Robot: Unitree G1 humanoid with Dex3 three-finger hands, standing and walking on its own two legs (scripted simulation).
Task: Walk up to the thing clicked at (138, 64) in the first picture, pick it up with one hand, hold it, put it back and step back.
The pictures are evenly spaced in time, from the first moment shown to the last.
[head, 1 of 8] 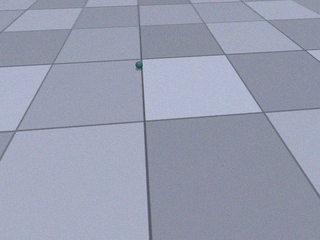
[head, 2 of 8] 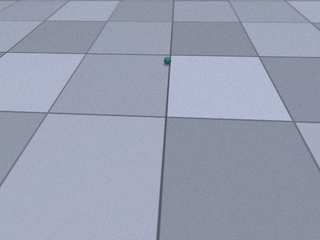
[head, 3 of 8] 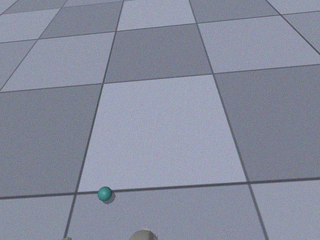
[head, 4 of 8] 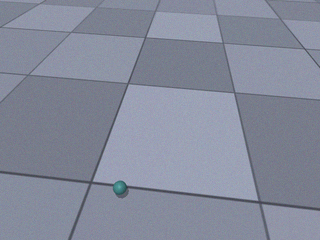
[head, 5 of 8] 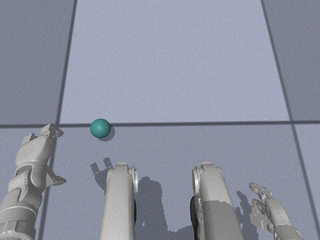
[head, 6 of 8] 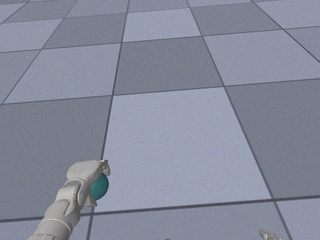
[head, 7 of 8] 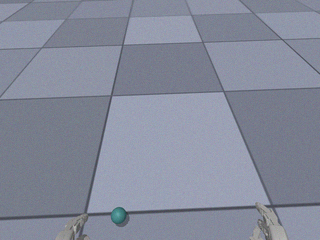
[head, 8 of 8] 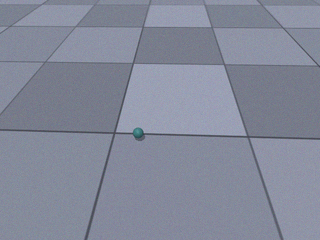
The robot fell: no
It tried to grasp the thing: yes
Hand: left
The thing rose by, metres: 0.68
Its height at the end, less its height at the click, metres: +0.00
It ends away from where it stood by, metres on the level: 0.00
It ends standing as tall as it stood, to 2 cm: yes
